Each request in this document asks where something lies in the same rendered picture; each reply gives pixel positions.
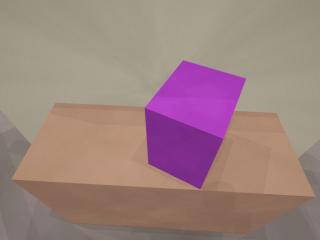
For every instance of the carton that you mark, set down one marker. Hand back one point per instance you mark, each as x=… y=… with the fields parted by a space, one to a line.
x=187 y=119

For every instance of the pedestal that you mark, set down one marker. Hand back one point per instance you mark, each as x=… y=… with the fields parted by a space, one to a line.
x=89 y=163

